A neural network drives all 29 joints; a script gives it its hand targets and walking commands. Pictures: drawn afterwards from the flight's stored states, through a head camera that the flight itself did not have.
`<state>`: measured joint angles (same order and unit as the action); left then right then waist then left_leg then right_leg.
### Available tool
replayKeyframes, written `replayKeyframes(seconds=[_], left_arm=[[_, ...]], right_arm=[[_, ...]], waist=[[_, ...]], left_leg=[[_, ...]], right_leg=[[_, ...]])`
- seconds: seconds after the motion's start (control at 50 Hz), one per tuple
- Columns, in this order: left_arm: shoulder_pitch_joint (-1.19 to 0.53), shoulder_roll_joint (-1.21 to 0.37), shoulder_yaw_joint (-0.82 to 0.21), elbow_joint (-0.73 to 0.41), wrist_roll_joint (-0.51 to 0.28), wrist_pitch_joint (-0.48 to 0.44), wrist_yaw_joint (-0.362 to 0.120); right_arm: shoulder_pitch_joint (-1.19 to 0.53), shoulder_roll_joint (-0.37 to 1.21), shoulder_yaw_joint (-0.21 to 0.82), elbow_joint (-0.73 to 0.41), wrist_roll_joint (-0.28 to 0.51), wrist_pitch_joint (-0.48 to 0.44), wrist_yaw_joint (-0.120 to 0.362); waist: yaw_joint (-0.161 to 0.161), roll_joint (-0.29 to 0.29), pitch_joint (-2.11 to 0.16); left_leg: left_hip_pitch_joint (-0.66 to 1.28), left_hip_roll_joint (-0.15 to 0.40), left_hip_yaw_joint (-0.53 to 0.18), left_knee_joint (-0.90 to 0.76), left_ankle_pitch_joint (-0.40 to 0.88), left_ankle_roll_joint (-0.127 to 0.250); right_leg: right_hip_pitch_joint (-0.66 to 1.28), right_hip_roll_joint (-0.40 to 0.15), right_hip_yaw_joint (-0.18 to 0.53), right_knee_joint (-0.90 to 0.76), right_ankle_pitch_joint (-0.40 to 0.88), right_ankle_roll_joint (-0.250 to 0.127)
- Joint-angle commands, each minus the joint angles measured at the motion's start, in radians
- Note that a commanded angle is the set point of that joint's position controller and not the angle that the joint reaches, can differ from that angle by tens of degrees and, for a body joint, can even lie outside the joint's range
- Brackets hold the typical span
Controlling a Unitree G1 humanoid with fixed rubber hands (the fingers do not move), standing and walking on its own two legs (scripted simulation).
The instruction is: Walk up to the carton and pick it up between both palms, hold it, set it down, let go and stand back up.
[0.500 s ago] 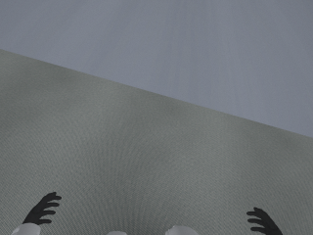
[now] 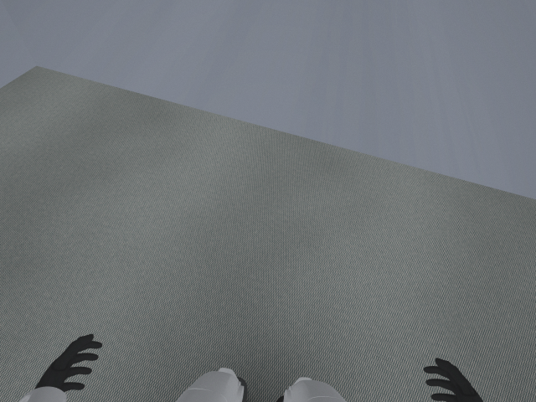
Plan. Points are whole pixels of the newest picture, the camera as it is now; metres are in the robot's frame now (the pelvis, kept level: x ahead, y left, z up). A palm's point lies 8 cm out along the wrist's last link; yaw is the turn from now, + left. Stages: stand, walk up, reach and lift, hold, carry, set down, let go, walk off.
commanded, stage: walk up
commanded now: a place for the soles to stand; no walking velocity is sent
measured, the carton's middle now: out of the picture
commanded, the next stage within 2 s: none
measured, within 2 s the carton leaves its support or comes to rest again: neither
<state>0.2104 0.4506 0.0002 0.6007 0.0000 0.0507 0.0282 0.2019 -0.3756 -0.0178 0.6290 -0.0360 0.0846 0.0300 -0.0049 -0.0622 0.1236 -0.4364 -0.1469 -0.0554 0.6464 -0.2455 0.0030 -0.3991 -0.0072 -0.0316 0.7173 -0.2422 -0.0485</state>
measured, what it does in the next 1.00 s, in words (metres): walks backwards, turning left: left foot, then right foot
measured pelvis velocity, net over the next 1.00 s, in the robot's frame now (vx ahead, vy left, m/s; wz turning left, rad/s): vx -0.24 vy -0.01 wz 0.45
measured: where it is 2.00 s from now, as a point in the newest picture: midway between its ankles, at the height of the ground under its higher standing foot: outside the picture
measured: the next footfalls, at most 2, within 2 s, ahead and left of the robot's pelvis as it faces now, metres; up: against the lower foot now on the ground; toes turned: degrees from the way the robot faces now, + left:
left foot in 0.36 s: -0.14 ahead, +0.12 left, +0.00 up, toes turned +7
right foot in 0.66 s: -0.08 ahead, -0.08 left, +0.00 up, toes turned +9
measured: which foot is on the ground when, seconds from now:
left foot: up 0.00-0.34, down 0.36-0.68, up 0.70-1.00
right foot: down 0.00-0.38, up 0.40-0.64, down 0.66-1.00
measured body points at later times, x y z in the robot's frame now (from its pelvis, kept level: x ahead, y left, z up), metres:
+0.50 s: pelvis -0.15 +0.00 +0.00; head -0.14 +0.04 +0.45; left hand -0.03 +0.33 -0.10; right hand -0.02 -0.30 -0.07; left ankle -0.18 +0.11 -0.71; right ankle -0.02 -0.08 -0.66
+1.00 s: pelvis -0.24 -0.01 +0.01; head -0.20 +0.01 +0.46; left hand -0.23 +0.34 -0.06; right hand -0.03 -0.24 -0.10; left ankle -0.32 +0.16 -0.66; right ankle -0.12 -0.08 -0.71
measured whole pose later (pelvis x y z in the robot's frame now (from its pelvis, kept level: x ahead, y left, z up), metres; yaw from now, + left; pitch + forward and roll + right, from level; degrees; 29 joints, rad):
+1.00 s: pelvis -0.24 -0.01 +0.01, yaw +26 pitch -2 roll +0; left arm 0.17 0.44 0.01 0.63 0.00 0.00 0.05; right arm 0.27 -0.40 -0.04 0.65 -0.04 0.10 0.11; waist -0.02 0.01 0.15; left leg -0.46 0.06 -0.11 1.06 -0.38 -0.04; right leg -0.35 -0.14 -0.25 0.61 -0.21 -0.07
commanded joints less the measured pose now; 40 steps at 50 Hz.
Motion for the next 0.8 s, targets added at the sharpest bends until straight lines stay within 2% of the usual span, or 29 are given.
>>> replayKeyframes(seconds=[0.0, 0.04, 0.06, 0.08, 0.12, 0.18, 0.24, 0.26, 0.28, 0.3, 0.32, 0.34, 0.36, 0.38, 0.4, 0.44, 0.46, 0.48, 0.5, 0.52, 0.56, 0.6, 0.62, 0.64, 0.66, 0.68, 0.7, 0.74, 0.78], left_arm=[[-0.165, 0.251, 0.098, -0.128, 0.059, -0.041, 0.042], [-0.22, 0.234, 0.092, -0.138, 0.057, -0.063, 0.046], [-0.225, 0.22, 0.09, -0.136, 0.049, -0.06, 0.045], [-0.216, 0.207, 0.088, -0.14, 0.042, -0.054, 0.044], [-0.173, 0.207, 0.085, -0.135, 0.038, -0.048, 0.046], [-0.127, 0.227, 0.099, -0.117, 0.047, -0.044, 0.052], [-0.134, 0.245, 0.12, -0.1, 0.054, -0.045, 0.05], [-0.152, 0.25, 0.125, -0.098, 0.058, -0.044, 0.049], [-0.161, 0.268, 0.133, -0.086, 0.063, -0.043, 0.049], [-0.16, 0.257, 0.131, -0.082, 0.06, -0.036, 0.048], [-0.136, 0.24, 0.12, -0.067, 0.047, -0.031, 0.042], [-0.141, 0.214, 0.105, -0.062, 0.022, -0.026, 0.037], [-0.116, 0.167, 0.098, -0.077, -0.014, -0.022, 0.033], [-0.19, 0.171, 0.099, -0.133, -0.012, -0.027, 0.039], [-0.202, 0.219, 0.106, -0.126, -0.003, -0.034, 0.044], [-0.122, 0.212, 0.105, -0.071, 0.015, -0.041, 0.033], [-0.066, 0.186, 0.116, -0.039, 0.032, -0.043, 0.025], [-0.059, 0.182, 0.11, -0.03, 0.03, -0.048, 0.021], [-0.083, 0.163, 0.105, -0.04, 0.027, -0.056, 0.02], [-0.094, 0.144, 0.099, -0.045, 0.02, -0.066, 0.019], [-0.076, 0.131, 0.093, -0.032, 0.015, -0.081, 0.022], [-0.002, 0.14, 0.091, -0.012, 0.008, -0.084, 0.025], [0.053, 0.169, 0.101, -0.001, 0.013, -0.089, 0.024], [0.096, 0.24, 0.116, 0.02, 0.018, -0.088, 0.023], [0.031, 0.29, 0.128, 0.005, 0.035, -0.073, 0.028], [-0.044, 0.274, 0.127, -0.035, 0.053, -0.064, 0.035], [-0.081, 0.229, 0.12, -0.043, 0.052, -0.068, 0.04], [-0.104, 0.227, 0.109, -0.047, 0.049, -0.079, 0.038], [-0.098, 0.246, 0.116, -0.051, 0.052, -0.08, 0.036]], right_arm=[[0.066, -0.321, -0.155, -0.107, -0.023, -0.009, 0.005], [0.185, -0.31, -0.158, -0.054, -0.022, 0.001, 0.044], [0.233, -0.293, -0.15, -0.022, -0.016, 0.001, 0.056], [0.237, -0.278, -0.141, -0.004, -0.011, 0.008, 0.066], [0.198, -0.275, -0.123, -0.006, -0.008, 0.018, 0.08], [0.186, -0.274, -0.11, 0.006, 0.003, 0.027, 0.096], [0.197, -0.266, -0.097, 0.008, 0.012, 0.019, 0.1], [0.234, -0.262, -0.096, 0.021, 0.016, 0.015, 0.101], [0.247, -0.252, -0.09, 0.027, 0.024, 0.012, 0.102], [0.267, -0.246, -0.087, 0.042, 0.025, 0.005, 0.102], [0.256, -0.249, -0.088, 0.062, 0.022, 0.004, 0.1], [0.257, -0.267, -0.087, 0.068, 0.013, 0.006, 0.096], [0.176, -0.322, -0.096, 0.041, -0.006, 0.007, 0.088], [0.02, -0.393, -0.11, -0.039, -0.045, -0.002, 0.078], [-0.065, -0.386, -0.113, -0.056, -0.038, -0.007, 0.064], [-0.161, -0.345, -0.106, -0.073, -0.027, -0.022, 0.049], [-0.125, -0.343, -0.146, -0.094, -0.005, -0.015, 0.038], [-0.086, -0.328, -0.143, -0.08, -0.01, -0.012, 0.033], [-0.002, -0.309, -0.143, -0.072, -0.012, -0.013, 0.028], [0.059, -0.298, -0.138, -0.065, -0.016, -0.015, 0.022], [0.098, -0.283, -0.129, -0.08, -0.01, -0.02, 0.019], [0.068, -0.258, -0.114, -0.105, 0.004, -0.022, 0.015], [0.016, -0.235, -0.106, -0.123, 0.015, -0.024, 0.011], [0.021, -0.158, -0.083, -0.125, 0.014, -0.036, 0.008], [0.09, -0.142, -0.085, -0.116, -0.006, -0.046, 0.0], [0.066, -0.237, -0.111, -0.116, -0.029, -0.028, -0.002], [0.044, -0.268, -0.123, -0.11, -0.032, -0.021, 0.009], [0.105, -0.278, -0.137, -0.084, -0.021, -0.015, 0.038], [0.12, -0.276, -0.134, -0.058, -0.013, -0.008, 0.057]], waist=[[-0.046, -0.057, -0.075], [-0.115, -0.037, -0.139], [-0.133, -0.067, -0.169], [-0.121, -0.091, -0.19], [-0.077, -0.137, -0.198], [-0.044, -0.147, -0.208], [-0.057, -0.165, -0.196], [-0.077, -0.162, -0.205], [-0.09, -0.145, -0.19], [-0.1, -0.077, -0.165], [-0.103, 0.039, -0.128], [-0.128, 0.156, -0.076], [-0.111, 0.397, 0.024], [-0.118, 0.494, 0.142], [-0.088, 0.448, 0.202], [0.002, 0.298, 0.138], [0.041, 0.288, 0.111], [0.018, 0.304, 0.059], [-0.021, 0.324, 0.031], [-0.043, 0.336, -0.016], [-0.047, 0.308, -0.14], [-0.008, 0.318, -0.22], [0.042, 0.263, -0.226], [0.073, 0.028, -0.267], [0.05, -0.117, -0.3], [0.038, -0.006, -0.262], [0.012, 0.057, -0.178], [-0.036, 0.009, -0.143], [-0.028, -0.046, -0.174]], left_leg=[[-0.184, 0.051, -0.037, 0.677, -0.187, -0.081], [-0.078, 0.069, -0.007, 0.731, -0.092, -0.057], [-0.073, 0.066, 0.017, 0.71, -0.073, -0.058], [-0.041, 0.066, 0.046, 0.707, -0.08, -0.05], [-0.039, 0.1, 0.061, 0.649, -0.098, -0.044], [0.007, 0.126, 0.1, 0.461, -0.163, -0.021], [0.114, 0.176, 0.096, 0.248, -0.22, 0.01], [0.196, 0.174, 0.118, 0.171, -0.263, 0.029], [0.256, 0.21, 0.099, 0.079, -0.269, 0.044], [0.298, 0.186, 0.105, -0.025, -0.295, 0.057], [0.298, 0.192, 0.031, -0.083, -0.294, 0.074], [0.266, 0.223, -0.064, -0.192, -0.31, 0.107], [0.048, 0.38, -0.43, -0.496, -0.51, 0.182], [-0.269, 0.438, -0.747, -0.688, -0.756, 0.252], [-0.368, 0.427, -0.759, -0.719, -0.781, 0.239], [-0.275, 0.285, -0.454, -0.502, -0.335, 0.158], [-0.213, 0.234, -0.388, -0.409, -0.21, 0.139], [-0.106, 0.201, -0.373, -0.351, -0.077, 0.123], [0.004, 0.21, -0.401, -0.3, 0.076, 0.126], [0.11, 0.237, -0.427, -0.242, 0.267, 0.155], [0.245, 0.265, -0.466, -0.171, 0.44, 0.171], [0.154, 0.245, -0.459, -0.163, 0.358, 0.152], [-0.022, 0.203, -0.403, -0.106, 0.22, 0.119], [-0.21, 0.079, -0.242, 0.107, -0.084, 0.048], [-0.324, 0.083, -0.009, 0.345, -0.297, -0.028], [-0.272, 0.185, -0.071, 0.493, -0.283, -0.023], [-0.256, 0.208, -0.058, 0.541, -0.228, -0.024], [-0.242, 0.223, -0.044, 0.543, -0.16, -0.04], [-0.199, 0.215, 0.0, 0.566, -0.119, -0.05]], right_leg=[[-0.09, -0.462, 0.447, -0.688, -0.552, -0.234], [-0.074, -0.335, 0.229, -0.599, -0.43, -0.13], [-0.015, -0.288, 0.135, -0.562, -0.365, -0.082], [0.012, -0.27, 0.096, -0.545, -0.344, -0.065], [0.055, -0.284, 0.095, -0.528, -0.384, -0.1], [0.131, -0.314, 0.085, -0.524, -0.397, -0.106], [0.134, -0.334, 0.071, -0.51, -0.395, -0.092], [0.091, -0.333, 0.043, -0.53, -0.408, -0.066], [0.038, -0.339, 0.021, -0.483, -0.429, -0.062], [-0.005, -0.291, -0.021, -0.402, -0.433, -0.037], [-0.071, -0.261, -0.024, -0.246, -0.444, -0.04], [-0.157, -0.182, -0.098, -0.064, -0.403, -0.032], [-0.191, -0.035, -0.153, 0.184, -0.355, 0.016], [-0.244, 0.107, -0.017, 0.37, -0.37, 0.05], [-0.205, 0.087, 0.041, 0.457, -0.343, 0.059], [-0.118, 0.038, 0.082, 0.45, -0.207, 0.039], [-0.089, 0.024, 0.074, 0.457, -0.165, 0.03], [-0.075, 0.037, 0.053, 0.368, -0.172, 0.033], [-0.092, 0.051, 0.047, 0.276, -0.188, 0.038], [-0.111, 0.066, 0.034, 0.189, -0.21, 0.035], [-0.056, 0.068, 0.05, 0.028, -0.204, 0.025], [0.166, 0.057, 0.057, -0.184, -0.098, 0.012], [0.366, -0.001, 0.098, -0.325, 0.051, -0.017], [0.535, -0.247, 0.344, -0.44, 0.019, -0.085], [0.549, -0.54, 0.461, -0.451, 0.052, -0.175], [0.355, -0.597, 0.48, -0.484, -0.1, -0.252], [0.271, -0.548, 0.37, -0.522, -0.182, -0.238], [0.257, -0.444, 0.202, -0.509, -0.174, -0.158], [0.251, -0.4, 0.097, -0.483, -0.136, -0.155]])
